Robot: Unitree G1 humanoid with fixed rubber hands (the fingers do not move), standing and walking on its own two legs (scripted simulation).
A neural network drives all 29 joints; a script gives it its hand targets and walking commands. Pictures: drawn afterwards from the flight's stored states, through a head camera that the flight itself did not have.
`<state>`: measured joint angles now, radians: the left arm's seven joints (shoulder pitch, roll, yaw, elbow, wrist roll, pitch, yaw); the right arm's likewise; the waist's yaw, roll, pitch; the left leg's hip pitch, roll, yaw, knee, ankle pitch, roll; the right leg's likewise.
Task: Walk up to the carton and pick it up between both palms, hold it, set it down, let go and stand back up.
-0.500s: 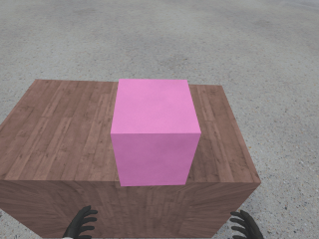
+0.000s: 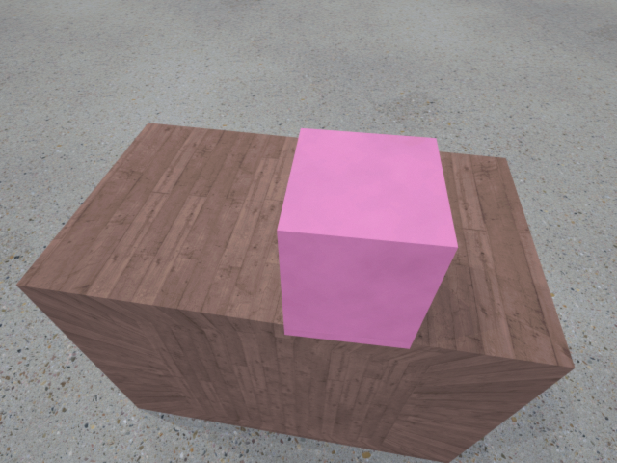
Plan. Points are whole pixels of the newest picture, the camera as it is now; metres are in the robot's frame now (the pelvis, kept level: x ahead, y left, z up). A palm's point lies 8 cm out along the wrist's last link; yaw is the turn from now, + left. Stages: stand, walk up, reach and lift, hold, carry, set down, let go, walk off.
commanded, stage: stand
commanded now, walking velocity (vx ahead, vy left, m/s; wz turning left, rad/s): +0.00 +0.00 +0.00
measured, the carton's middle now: (356, 241) +0.43 -0.04 +0.04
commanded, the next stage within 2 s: none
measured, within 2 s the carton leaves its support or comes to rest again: neither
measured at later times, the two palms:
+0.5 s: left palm out of the picture +0.00 +0.24 -0.13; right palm out of the picture +0.06 -0.24 -0.12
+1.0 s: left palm out of the picture -0.03 +0.22 -0.14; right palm out of the picture +0.03 -0.24 -0.13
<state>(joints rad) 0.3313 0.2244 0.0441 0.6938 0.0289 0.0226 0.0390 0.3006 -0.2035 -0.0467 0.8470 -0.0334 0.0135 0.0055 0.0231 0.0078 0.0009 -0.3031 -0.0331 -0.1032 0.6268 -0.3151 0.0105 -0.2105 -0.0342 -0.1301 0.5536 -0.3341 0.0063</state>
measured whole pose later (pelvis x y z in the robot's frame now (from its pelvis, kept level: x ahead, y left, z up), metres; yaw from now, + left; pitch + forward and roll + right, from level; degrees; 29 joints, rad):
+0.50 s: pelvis -0.01 +0.00 +0.00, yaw +3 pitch +0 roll -1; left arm 0.34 0.20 0.05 0.89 0.02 0.02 0.04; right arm 0.30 -0.19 -0.04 0.87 -0.03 0.01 -0.02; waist 0.02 0.02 0.00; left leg -0.30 -0.05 -0.15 0.59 -0.28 0.01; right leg -0.19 -0.05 -0.17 0.53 -0.32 0.00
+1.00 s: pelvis +0.00 -0.02 +0.00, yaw +3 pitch -1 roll -1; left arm 0.31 0.17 0.05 1.05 0.02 0.02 0.04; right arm 0.31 -0.16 -0.03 0.96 -0.02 0.01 -0.04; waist 0.02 0.01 0.02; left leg -0.27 -0.04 -0.16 0.56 -0.27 -0.01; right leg -0.16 -0.04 -0.19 0.50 -0.32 -0.02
